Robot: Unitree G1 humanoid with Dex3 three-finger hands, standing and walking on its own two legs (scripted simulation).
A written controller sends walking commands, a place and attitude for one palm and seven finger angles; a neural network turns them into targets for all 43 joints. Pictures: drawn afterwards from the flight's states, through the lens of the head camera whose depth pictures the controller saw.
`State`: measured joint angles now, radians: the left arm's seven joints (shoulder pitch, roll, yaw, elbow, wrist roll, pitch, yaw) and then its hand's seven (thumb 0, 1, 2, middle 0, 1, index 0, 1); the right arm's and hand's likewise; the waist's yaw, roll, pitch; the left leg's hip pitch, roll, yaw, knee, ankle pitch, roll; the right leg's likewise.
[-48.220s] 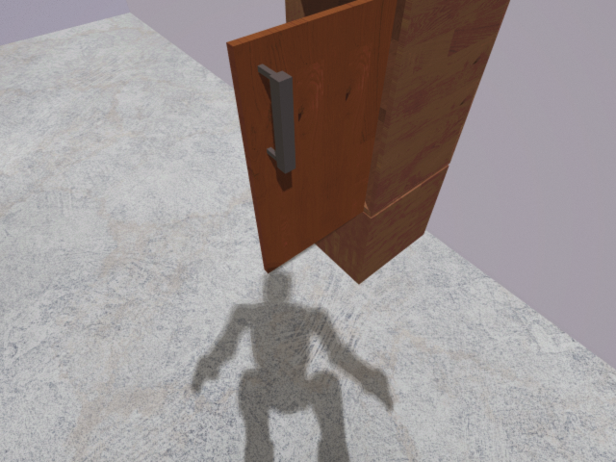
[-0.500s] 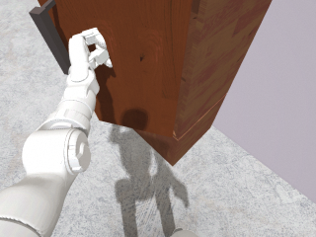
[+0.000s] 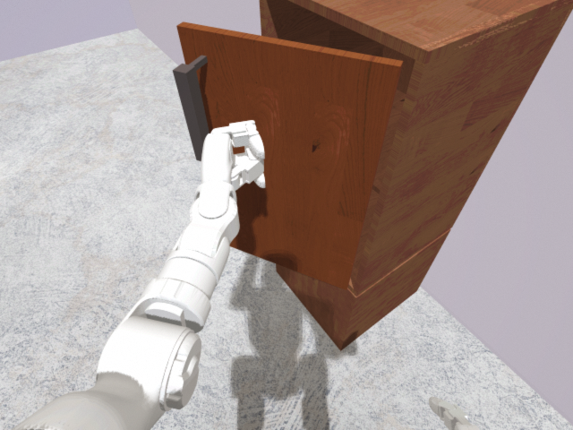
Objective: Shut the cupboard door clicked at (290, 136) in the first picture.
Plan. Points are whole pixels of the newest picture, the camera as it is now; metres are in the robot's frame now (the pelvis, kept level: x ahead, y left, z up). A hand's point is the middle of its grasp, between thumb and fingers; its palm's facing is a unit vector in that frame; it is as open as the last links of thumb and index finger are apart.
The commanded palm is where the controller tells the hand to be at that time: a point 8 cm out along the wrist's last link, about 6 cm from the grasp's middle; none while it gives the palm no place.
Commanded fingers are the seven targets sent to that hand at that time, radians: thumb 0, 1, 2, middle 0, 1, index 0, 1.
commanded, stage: draw the hand back to the body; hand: left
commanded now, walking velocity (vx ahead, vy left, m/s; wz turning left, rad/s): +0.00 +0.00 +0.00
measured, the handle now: (203, 111) +0.61 +0.14 +0.14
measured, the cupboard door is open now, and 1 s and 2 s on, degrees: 30 30 30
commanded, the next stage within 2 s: step back with the hand held close in 1.64 s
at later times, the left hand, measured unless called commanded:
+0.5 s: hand (183, 204) +0.36 +0.13 +0.16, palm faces +0.04 -1.00 +0.01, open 3.1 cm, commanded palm +0.32 +0.18 +0.16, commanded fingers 0.00 0.90 0.90 -1.22 -1.41 -1.22 -1.41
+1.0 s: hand (47, 281) +0.24 +0.23 +0.18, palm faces +0.30 -0.91 -0.28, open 4.1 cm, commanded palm +0.19 +0.28 +0.18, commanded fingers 0.00 0.90 0.90 -0.53 -0.66 -0.53 -0.66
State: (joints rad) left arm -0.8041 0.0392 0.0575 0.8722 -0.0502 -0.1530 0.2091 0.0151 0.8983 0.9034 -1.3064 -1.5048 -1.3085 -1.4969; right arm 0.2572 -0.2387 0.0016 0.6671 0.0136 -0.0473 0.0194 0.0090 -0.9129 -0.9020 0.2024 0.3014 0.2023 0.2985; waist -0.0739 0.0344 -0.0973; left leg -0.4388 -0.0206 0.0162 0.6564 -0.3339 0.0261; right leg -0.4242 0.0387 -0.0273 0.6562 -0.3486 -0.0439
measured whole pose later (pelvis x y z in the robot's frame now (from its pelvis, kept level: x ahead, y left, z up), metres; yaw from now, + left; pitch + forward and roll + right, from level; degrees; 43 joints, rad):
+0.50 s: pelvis +0.00 +0.00 +0.01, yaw -1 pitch +0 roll +0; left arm -0.31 0.16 0.10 0.30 -0.18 -0.03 0.02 0.02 0.90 0.90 -1.30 -1.50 -1.30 -1.50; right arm 0.31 -0.26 0.01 0.66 0.06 -0.04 -0.05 0.02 -0.91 -0.90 0.20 0.30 0.20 0.30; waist -0.02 0.04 -0.06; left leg -0.27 -0.01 0.03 0.56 -0.30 0.03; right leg -0.25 0.05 -0.01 0.55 -0.30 -0.04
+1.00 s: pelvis +0.00 +0.02 +0.02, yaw +1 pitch -5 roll +0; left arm 0.20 0.30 0.15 -0.24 -0.09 -0.04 0.08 0.02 0.90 0.90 -0.80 -0.95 -0.80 -0.94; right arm 0.18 -0.20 0.08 0.61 0.03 0.01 -0.05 0.01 -0.91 -0.90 0.21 0.30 0.21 0.30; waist 0.05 0.08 0.00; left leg -0.09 -0.05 0.01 0.40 -0.22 0.05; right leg -0.06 0.01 -0.03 0.37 -0.23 -0.01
